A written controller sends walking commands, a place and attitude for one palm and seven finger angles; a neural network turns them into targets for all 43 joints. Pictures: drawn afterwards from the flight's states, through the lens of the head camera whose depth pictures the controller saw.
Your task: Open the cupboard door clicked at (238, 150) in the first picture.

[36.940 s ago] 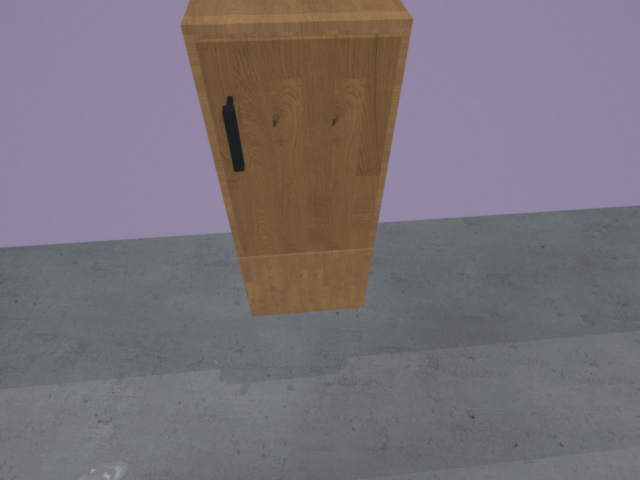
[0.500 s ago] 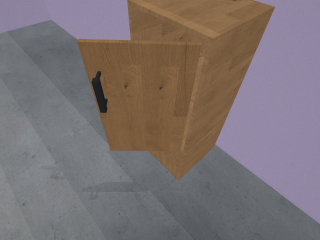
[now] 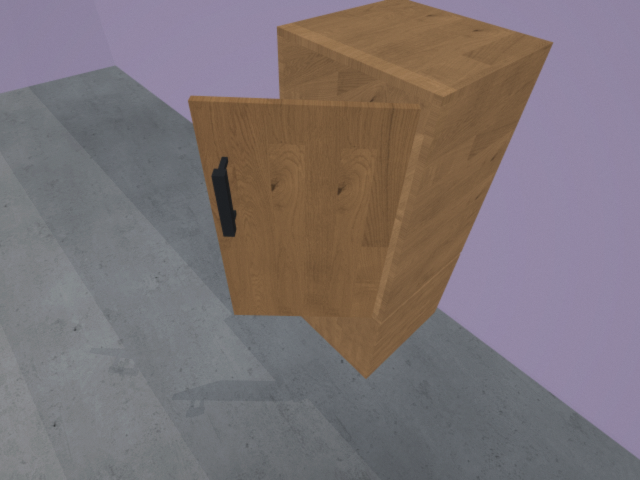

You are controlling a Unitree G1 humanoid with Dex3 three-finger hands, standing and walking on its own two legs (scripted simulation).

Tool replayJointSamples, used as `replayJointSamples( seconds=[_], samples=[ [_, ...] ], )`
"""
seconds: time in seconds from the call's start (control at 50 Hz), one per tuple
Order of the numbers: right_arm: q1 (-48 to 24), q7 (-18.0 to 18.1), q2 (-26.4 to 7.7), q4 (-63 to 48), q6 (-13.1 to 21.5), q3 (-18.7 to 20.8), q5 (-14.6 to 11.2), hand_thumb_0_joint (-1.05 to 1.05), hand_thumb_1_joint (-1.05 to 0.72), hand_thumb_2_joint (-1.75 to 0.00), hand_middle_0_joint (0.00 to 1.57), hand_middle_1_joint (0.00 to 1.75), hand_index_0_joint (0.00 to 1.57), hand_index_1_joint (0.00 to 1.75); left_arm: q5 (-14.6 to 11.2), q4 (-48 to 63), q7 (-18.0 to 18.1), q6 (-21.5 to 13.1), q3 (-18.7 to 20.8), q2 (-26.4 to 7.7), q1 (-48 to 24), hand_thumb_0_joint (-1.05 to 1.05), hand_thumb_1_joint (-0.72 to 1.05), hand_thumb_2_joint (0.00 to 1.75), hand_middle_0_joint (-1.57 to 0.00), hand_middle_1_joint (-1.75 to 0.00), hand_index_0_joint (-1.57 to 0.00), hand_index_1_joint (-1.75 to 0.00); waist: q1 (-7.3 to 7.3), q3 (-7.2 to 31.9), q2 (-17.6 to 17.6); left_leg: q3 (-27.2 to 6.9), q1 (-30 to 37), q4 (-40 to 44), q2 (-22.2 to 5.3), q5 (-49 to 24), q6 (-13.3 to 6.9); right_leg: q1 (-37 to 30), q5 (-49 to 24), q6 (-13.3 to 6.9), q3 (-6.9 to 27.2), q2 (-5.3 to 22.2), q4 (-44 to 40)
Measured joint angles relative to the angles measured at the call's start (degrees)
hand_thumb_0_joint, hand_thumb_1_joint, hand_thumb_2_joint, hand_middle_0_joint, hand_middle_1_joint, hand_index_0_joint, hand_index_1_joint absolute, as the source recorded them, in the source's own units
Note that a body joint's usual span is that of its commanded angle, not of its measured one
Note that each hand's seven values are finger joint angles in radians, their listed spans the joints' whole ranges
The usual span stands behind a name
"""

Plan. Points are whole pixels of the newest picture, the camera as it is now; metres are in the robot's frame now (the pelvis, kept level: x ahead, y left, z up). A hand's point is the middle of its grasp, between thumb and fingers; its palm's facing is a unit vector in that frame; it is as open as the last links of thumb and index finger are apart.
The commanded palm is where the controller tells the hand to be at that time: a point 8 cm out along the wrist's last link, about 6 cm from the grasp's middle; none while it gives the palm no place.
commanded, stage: look again from close up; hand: left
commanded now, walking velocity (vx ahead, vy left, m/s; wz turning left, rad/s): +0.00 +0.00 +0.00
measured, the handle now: (226, 197) +0.57 +0.21 +0.02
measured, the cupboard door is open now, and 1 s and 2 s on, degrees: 47 47 47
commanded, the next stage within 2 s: raise the hand with hooked fingers in 0.10 s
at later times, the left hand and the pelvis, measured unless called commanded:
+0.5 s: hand (172, 421) +0.19 +0.19 -0.01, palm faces +0.09 -1.00 -0.03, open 7.9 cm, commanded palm +0.12 +0.26 -0.05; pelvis -0.03 +0.01 -0.06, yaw +3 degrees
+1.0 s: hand (151, 411) +0.20 +0.23 -0.02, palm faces +0.08 -1.00 -0.06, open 10.9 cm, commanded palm +0.17 +0.28 -0.01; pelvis +0.00 -0.02 -0.08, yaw +4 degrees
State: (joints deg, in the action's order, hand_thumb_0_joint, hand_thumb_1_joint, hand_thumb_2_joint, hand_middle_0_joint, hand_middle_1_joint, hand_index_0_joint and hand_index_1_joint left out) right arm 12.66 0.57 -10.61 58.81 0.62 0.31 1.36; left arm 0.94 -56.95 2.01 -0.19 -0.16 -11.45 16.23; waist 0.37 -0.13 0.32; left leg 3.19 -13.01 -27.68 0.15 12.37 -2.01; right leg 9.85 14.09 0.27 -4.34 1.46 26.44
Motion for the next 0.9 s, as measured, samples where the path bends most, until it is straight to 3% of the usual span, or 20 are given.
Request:
replayJointSamples(
  seconds=[0.22,0.26,0.28,0.34,0.4,0.44,0.48,0.52,0.58,0.64,0.72,0.8,0.9],
  samples=[
    [1.98,-0.12,0.98,2.93,-0.52,-0.09,-0.49,0.00,-0.92,-0.90,0.20,0.30,0.20,0.30,0.25,-3.05,0.51,-0.02,-0.83,2.39,3.05,0.00,0.90,0.90,-0.20,-0.30,-0.20,-0.30,0.09,-1.11,0.41,0.77,0.03,1.26,0.70,-1.08,-0.94,-0.10,-1.57,1.12,0.70,0.68,-1.72],
    [4.85,1.09,0.96,-2.33,2.15,-1.12,-2.20,0.01,-0.92,-0.90,0.20,0.30,0.20,0.30,-3.98,16.66,1.58,5.53,0.68,2.30,9.44,0.01,0.91,0.90,-0.20,-0.30,-0.20,-0.30,0.19,-2.27,0.95,0.93,-0.73,-0.20,0.99,-0.51,-1.09,1.25,-0.50,0.42,0.91,1.00,0.89],
    [6.46,1.78,1.01,-4.60,5.10,-1.37,-3.00,0.01,-0.92,-0.90,0.20,0.30,0.20,0.30,-5.25,25.89,3.14,4.46,0.90,1.59,12.49,0.02,0.92,0.90,-0.21,-0.31,-0.20,-0.31,0.32,-1.83,1.37,1.06,-1.50,-0.73,1.37,-0.30,-1.03,2.78,1.32,-0.29,1.31,1.26,3.20],
    [8.41,2.86,0.01,-10.32,11.95,-1.46,-4.19,0.01,-0.92,-0.90,0.20,0.30,0.20,0.30,-9.09,44.18,5.38,-1.12,1.15,0.52,14.58,0.03,0.91,0.89,-0.21,-0.32,-0.20,-0.32,-1.35,-0.64,0.55,-0.53,-5.50,-4.46,2.84,0.56,-1.13,6.33,3.14,-0.79,2.17,1.30,7.74],
    [6.31,2.19,-2.07,-14.35,15.15,-0.95,-2.84,0.01,-0.91,-0.90,0.20,0.30,0.20,0.30,-10.37,49.28,3.26,-11.86,2.66,0.93,8.87,0.02,0.86,0.87,-0.21,-0.35,-0.20,-0.35,-2.99,2.07,-1.46,-2.19,-13.87,-11.76,3.36,2.89,-0.70,13.56,6.33,-0.23,2.42,0.64,14.25],
    [3.94,1.01,-2.75,-16.80,16.08,-0.08,-1.79,0.01,-0.91,-0.90,0.20,0.30,0.20,0.30,-11.48,48.49,-1.26,-20.86,4.52,1.29,4.37,0.02,0.82,0.85,-0.21,-0.37,-0.20,-0.37,-2.72,5.01,-1.40,-1.83,-21.38,-18.03,2.96,4.86,-0.30,21.20,9.09,-0.38,3.11,0.07,20.80],
    [1.52,-0.41,-3.02,-19.87,16.25,0.92,-1.34,0.01,-0.91,-0.90,0.20,0.30,0.20,0.30,-12.76,47.25,-8.00,-28.84,6.19,1.22,1.53,0.01,0.78,0.84,-0.21,-0.39,-0.20,-0.39,-2.10,7.04,-0.52,-1.13,-28.20,-24.91,2.17,7.25,-0.83,28.11,9.62,-0.39,3.73,-0.64,27.13],
    [-0.38,-1.33,-3.39,-23.64,15.49,1.71,-1.74,0.01,-0.91,-0.90,0.20,0.30,0.20,0.30,-13.72,46.75,-14.37,-31.71,7.17,0.58,0.92,0.01,0.73,0.82,-0.21,-0.42,-0.21,-0.42,-1.62,7.82,0.11,-0.91,-32.96,-30.88,1.51,9.83,-1.35,32.84,11.89,0.01,3.86,-1.19,32.92],
    [-2.26,-0.87,-3.81,-28.75,13.56,2.02,-2.91,0.01,-0.91,-0.90,0.20,0.30,0.20,0.30,-15.64,48.62,-18.87,-27.30,7.79,-0.31,4.30,0.00,0.66,0.79,-0.22,-0.46,-0.22,-0.46,-0.82,7.86,0.78,-1.19,-36.19,-35.99,1.07,12.47,-1.05,35.93,14.41,-0.36,3.52,-1.60,37.87],
    [-2.86,0.50,-3.87,-31.91,12.52,1.90,-3.08,0.01,-0.91,-0.90,0.20,0.30,0.20,0.30,-16.43,52.62,-17.33,-22.48,8.48,-0.65,9.81,0.01,0.59,0.76,-0.23,-0.50,-0.22,-0.50,0.33,7.57,0.53,-2.64,-37.32,-38.13,0.67,13.92,-0.44,36.22,16.02,-0.78,2.09,-2.08,39.00],
    [-2.64,1.87,-3.41,-32.29,12.91,0.92,-2.23,0.01,-0.91,-0.90,0.20,0.30,0.20,0.30,-15.95,58.80,-14.47,-24.33,10.06,-2.04,13.53,0.01,0.49,0.73,-0.23,-0.56,-0.23,-0.56,2.02,7.36,0.10,-5.35,-38.87,-39.51,0.31,14.82,0.44,36.27,16.68,-1.74,-0.56,-2.73,38.53],
    [-3.12,2.08,-2.98,-29.70,13.32,-0.83,-2.11,0.01,-0.91,-0.90,0.20,0.30,0.20,0.30,-17.13,60.21,-17.66,-26.86,11.83,-3.62,9.87,0.01,0.40,0.69,-0.24,-0.62,-0.23,-0.62,2.58,7.10,-1.15,-7.55,-40.78,-40.82,0.12,15.37,1.16,37.01,17.11,-2.42,-2.68,-3.22,38.43],
    [-2.43,2.47,-1.11,-27.02,11.97,-1.99,-2.99,0.01,-0.90,-0.90,0.20,0.30,0.20,0.30,-19.30,57.23,-23.51,-19.79,14.07,-5.69,4.57,0.01,0.28,0.64,-0.25,-0.70,-0.24,-0.70,1.59,6.90,-2.17,-7.50,-39.72,-39.27,-0.52,15.42,1.55,36.10,16.76,-2.71,-2.48,-3.88,36.59]
  ],
)
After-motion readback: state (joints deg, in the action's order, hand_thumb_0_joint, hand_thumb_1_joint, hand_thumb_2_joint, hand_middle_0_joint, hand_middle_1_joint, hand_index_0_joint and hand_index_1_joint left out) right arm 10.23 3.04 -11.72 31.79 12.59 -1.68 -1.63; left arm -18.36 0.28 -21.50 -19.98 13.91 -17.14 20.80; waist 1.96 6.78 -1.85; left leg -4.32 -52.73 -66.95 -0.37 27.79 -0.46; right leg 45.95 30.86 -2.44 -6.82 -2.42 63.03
